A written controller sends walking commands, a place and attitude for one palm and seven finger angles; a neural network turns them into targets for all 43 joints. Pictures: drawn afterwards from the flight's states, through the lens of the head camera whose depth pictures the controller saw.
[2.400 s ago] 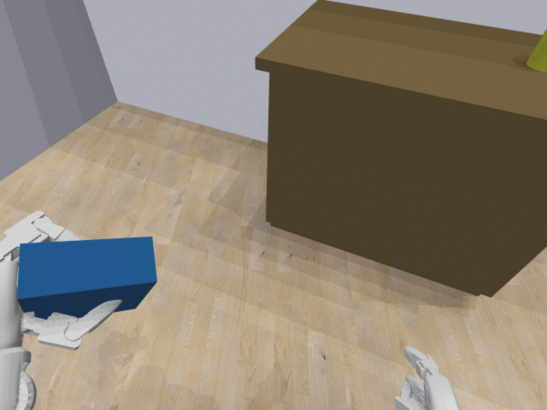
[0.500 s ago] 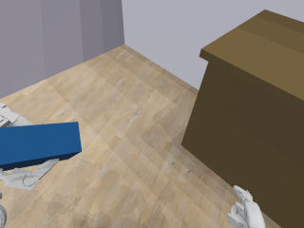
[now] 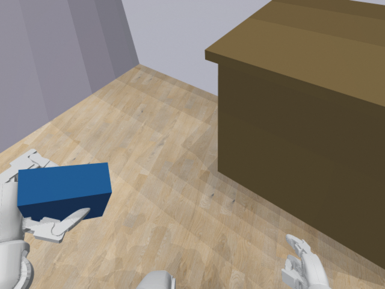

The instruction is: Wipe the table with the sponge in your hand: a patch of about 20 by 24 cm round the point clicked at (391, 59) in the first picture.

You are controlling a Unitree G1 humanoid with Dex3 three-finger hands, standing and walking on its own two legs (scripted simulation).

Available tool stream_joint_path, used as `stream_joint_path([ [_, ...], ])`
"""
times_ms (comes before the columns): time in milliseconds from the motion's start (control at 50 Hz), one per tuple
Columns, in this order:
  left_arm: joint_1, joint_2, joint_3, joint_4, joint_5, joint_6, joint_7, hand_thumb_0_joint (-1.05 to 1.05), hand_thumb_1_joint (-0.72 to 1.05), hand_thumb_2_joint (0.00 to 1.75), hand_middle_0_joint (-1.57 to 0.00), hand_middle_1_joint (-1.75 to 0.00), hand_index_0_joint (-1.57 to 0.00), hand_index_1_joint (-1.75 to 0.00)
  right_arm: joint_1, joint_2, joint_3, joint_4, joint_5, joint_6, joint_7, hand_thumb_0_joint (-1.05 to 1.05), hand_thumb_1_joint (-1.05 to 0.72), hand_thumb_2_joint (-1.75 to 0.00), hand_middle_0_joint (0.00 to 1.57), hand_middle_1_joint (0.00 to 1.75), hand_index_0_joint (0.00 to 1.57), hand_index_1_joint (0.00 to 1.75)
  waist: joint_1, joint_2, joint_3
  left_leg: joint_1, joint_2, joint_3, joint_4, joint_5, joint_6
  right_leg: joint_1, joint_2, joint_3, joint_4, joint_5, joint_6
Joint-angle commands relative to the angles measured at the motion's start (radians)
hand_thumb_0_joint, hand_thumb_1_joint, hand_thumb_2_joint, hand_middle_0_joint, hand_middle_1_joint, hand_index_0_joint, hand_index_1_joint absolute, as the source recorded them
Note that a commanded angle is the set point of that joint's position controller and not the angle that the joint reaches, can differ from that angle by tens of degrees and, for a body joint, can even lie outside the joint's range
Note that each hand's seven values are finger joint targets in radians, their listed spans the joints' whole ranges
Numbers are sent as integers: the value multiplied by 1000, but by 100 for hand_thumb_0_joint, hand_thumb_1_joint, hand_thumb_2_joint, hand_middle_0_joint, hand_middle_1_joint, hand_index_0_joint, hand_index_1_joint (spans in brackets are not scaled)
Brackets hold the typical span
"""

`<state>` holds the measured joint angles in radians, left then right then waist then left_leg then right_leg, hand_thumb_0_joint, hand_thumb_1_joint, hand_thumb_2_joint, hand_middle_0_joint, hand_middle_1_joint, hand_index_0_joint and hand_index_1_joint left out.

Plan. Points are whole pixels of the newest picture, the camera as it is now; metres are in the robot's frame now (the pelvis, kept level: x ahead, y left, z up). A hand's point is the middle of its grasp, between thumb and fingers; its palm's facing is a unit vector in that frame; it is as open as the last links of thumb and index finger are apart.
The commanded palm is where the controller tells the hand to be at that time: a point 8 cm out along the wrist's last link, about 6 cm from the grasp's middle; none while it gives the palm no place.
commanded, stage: turn to face it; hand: left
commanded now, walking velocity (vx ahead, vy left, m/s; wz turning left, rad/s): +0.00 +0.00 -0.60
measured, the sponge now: (80, 195) +0.23 +0.20 +0.15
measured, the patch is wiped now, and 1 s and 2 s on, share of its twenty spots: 0.00 0.00 0.00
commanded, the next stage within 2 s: take the last steps up to it in 1.50 s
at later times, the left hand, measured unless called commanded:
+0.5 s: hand (114, 222) +0.18 +0.12 +0.17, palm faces +0.13 -0.88 -0.45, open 9.1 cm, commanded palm +0.14 +0.18 +0.19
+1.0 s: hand (231, 265) +0.13 -0.04 +0.19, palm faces -0.19 -0.85 -0.49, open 9.1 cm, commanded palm +0.12 +0.04 +0.19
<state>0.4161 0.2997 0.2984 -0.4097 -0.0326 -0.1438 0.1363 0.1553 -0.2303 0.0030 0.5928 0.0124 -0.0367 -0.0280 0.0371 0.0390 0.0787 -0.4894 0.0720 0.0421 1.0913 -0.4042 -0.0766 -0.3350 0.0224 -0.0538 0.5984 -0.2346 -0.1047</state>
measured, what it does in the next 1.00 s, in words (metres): walks backwards, turning right: left foot, then right foot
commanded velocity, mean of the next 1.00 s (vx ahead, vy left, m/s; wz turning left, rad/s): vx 0.00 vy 0.00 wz -0.60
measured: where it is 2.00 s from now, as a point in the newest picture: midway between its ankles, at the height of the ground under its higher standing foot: outside the picture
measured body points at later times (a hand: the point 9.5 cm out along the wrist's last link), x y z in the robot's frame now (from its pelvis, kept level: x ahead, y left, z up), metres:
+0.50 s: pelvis -0.10 -0.05 +0.00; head -0.08 -0.06 +0.45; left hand +0.17 +0.17 +0.19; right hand +0.02 -0.31 -0.09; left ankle -0.07 +0.10 -0.73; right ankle -0.03 -0.10 -0.67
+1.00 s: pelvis -0.17 -0.11 +0.00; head -0.12 -0.12 +0.44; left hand +0.14 +0.01 +0.22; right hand -0.18 -0.43 -0.08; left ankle -0.10 +0.00 -0.73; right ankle -0.12 -0.23 -0.73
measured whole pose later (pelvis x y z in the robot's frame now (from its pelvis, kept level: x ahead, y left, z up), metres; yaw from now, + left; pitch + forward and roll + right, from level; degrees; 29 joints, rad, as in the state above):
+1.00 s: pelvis -0.17 -0.11 +0.00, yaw -34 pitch +1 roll +1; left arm 0.56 0.47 0.43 -0.69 -0.05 -0.27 0.13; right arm 0.19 -0.28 -0.05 0.54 0.01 0.02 -0.01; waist -0.01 -0.06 0.08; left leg -0.31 0.02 0.05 0.62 -0.43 -0.05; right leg -0.45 0.10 0.07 0.53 -0.09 -0.06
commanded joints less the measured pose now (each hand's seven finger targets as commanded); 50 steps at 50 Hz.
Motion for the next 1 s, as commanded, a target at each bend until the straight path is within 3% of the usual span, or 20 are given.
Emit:
stream_joint_path([
  [0, -1, 295, 220, -327, -16, -120, 29, 0, 10, 130, -120, -160, -120, -160, -63, -56, -26, -160, -6, -17, -3, 0, -90, -90, 20, 30, 20, 30, -17, -65, -225, -96, 0, -56, 105, 70, -18, 207, -239, 315, -275, 133, 0],
  [180, 107, 227, 212, -149, -35, -131, 29, 0, 10, 130, -120, -160, -120, -160, -50, -115, -72, -173, 6, 24, 2, 0, -90, -90, 20, 30, 20, 30, 2, -148, -249, -29, -49, -50, -165, -51, 9, 265, -194, 467, -394, -23, 113],
  [320, -51, 234, 141, -239, -5, -118, 17, 0, 10, 130, -120, -160, -120, -160, -10, -129, -82, -183, 0, 75, 4, 0, -90, -90, 20, 30, 20, 30, -24, -213, -216, 340, -117, 78, -590, -146, 69, 24, -78, 413, -527, -178, 205],
  [340, -93, 248, 135, -271, -4, -121, 10, 0, 10, 130, -120, -160, -120, -160, 30, -130, -87, -166, -5, 75, 4, 0, -90, -90, 20, 30, 20, 30, -59, -182, -210, 501, -90, 83, -731, -122, 105, -97, -22, 364, -459, -162, 257],
  [360, -116, 257, 131, -286, -4, -133, 0, 0, 10, 130, -120, -160, -120, -160, 36, -139, -87, -162, -16, 74, -4, 0, -90, -90, 20, 30, 20, 30, -77, -24, -204, 597, 19, 22, -852, -93, 159, -200, 55, 286, -234, -135, 290],
  [380, -122, 272, 154, -334, 0, -143, -2, 0, 10, 130, -120, -160, -120, -160, -46, -140, -79, -205, -43, 61, -5, 0, -90, -90, 20, 30, 20, 30, -30, 273, -192, 538, 287, -224, -899, 21, 247, -296, 113, 183, 240, -196, 257],
  [400, -107, 277, 171, -353, 21, -142, 6, 0, 10, 130, -120, -160, -120, -160, -93, -102, -63, -222, -60, 25, -8, 0, -90, -90, 20, 30, 20, 30, 10, 237, -188, 283, 471, -319, -861, 89, 299, -253, 46, 208, 634, -254, 189],
  [440, -127, 311, 227, -415, 29, -136, -6, 0, 10, 130, -120, -160, -120, -160, -73, -82, -77, -218, -17, 14, 9, 0, -90, -90, 20, 30, 20, 30, 13, 199, -124, 184, 367, -43, -851, 156, 235, -243, -17, 156, 784, -205, 149],
  [460, -5, 275, 219, -323, 6, -122, -13, 0, 10, 130, -120, -160, -120, -160, -65, -99, -87, -207, -7, 15, 18, 0, -90, -90, 20, 30, 20, 30, 13, 218, -93, 173, 343, 11, -821, 90, 220, -265, -31, 135, 746, -190, 153],
  [520, -30, 224, 179, -328, 2, -125, 4, 0, 10, 130, -120, -160, -120, -160, -25, -94, -69, -195, 9, -6, 24, 0, -90, -90, 20, 30, 20, 30, -8, 197, -4, 140, 329, 58, -776, 135, 163, -142, -73, 41, 337, -213, 160],
  [600, -96, 207, 147, -223, 11, -110, 6, 0, 10, 130, -120, -160, -120, -160, 43, -128, -79, -174, 17, -49, 15, 0, -90, -90, 20, 30, 20, 30, -28, 97, -92, 190, 242, 152, -486, 241, 78, 110, 14, -110, -25, -25, 180],
  [620, -130, 228, 159, -197, 14, -110, 8, 0, 10, 130, -120, -160, -120, -160, 46, -121, -79, -163, 19, -58, 15, 0, -90, -90, 20, 30, 20, 30, -29, 4, -114, 167, 196, 171, -334, 208, 57, 168, -27, -52, -108, 72, 155],
  [660, -142, 329, 252, -169, 18, -122, 29, 0, 10, 130, -120, -160, -120, -160, -31, -84, -67, -182, 4, -68, 5, 0, -90, -90, 20, 30, 20, 30, -1, -425, -148, -117, 5, 74, 117, -292, -3, 214, -349, 523, -223, 611, -37],
  [680, -119, 311, 257, -141, 9, -112, 32, 0, 10, 130, -120, -160, -120, -160, -63, -83, -64, -165, -2, -62, 3, 0, -90, -90, 20, 30, 20, 30, 6, -344, -184, -68, 39, -42, 183, -216, 2, 150, -374, 537, -253, 467, -38],
  [720, -5, 308, 250, -222, -9, -122, 22, 0, 10, 130, -120, -160, -120, -160, -61, -64, -49, -181, 0, -20, 12, 0, -90, -90, 20, 30, 20, 30, -3, -234, -183, -66, 35, -84, 214, -90, -3, 130, -308, 523, -255, 126, -64],
  [780, 53, 310, 273, -376, -27, -156, 23, 0, 10, 130, -120, -160, -120, -160, -81, -64, -31, -177, 2, 20, 27, 0, -90, -90, 20, 30, 20, 30, -15, -131, -281, -19, 17, -46, 18, -48, -11, 201, -243, 344, -228, 105, -40],
  [880, 131, 333, 304, -470, -30, -166, 32, 0, 10, 130, -120, -160, -120, -160, -70, -84, -57, -194, -5, 3, 23, 0, -90, -90, 20, 30, 20, 30, -1, -139, -272, 114, -19, -25, -325, -111, 11, 134, -254, 472, -278, 14, -71],
  [940, 144, 294, 288, -396, -25, -159, 23, 0, 10, 130, -120, -160, -120, -160, -18, -82, -51, -181, -6, 8, 23, 0, -90, -90, 20, 30, 20, 30, -24, -79, -264, 295, -26, -4, -571, -8, 33, 17, -198, 454, -256, -34, -17],
  [960, 130, 283, 275, -374, -27, -157, 18, 0, 10, 130, -120, -160, -120, -160, -4, -91, -55, -182, -4, 10, 19, 0, -90, -90, 20, 30, 20, 30, -34, -44, -253, 380, 8, -19, -672, 28, 53, -54, -151, 422, -200, -64, 18],
  [980, 122, 268, 264, -345, -31, -157, 11, 0, 10, 130, -120, -160, -120, -160, -11, -106, -59, -189, -6, 8, 9, 0, -90, -90, 20, 30, 20, 30, -35, 54, -203, 425, 128, -132, -784, 17, 101, -161, -60, 339, -56, -97, 58],
])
